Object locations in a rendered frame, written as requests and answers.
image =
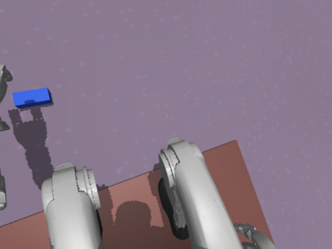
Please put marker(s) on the left robot hand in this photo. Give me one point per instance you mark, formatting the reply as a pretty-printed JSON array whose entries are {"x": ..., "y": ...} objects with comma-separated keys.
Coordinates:
[{"x": 5, "y": 76}]

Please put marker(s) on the right robot foot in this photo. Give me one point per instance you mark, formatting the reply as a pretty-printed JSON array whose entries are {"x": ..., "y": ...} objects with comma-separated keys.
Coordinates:
[{"x": 180, "y": 233}]

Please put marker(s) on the small box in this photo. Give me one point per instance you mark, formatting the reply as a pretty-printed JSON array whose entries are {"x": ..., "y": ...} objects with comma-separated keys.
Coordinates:
[{"x": 31, "y": 98}]

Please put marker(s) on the right robot hand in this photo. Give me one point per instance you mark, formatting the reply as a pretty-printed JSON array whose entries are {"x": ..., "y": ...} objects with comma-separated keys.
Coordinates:
[{"x": 259, "y": 239}]

